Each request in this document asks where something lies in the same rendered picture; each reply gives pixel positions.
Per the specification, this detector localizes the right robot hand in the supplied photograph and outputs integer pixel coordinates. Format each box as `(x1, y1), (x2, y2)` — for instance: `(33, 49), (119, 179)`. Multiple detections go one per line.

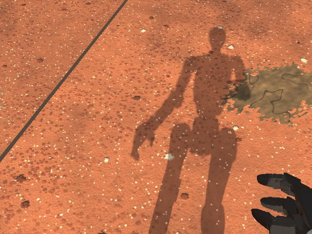
(251, 173), (312, 234)

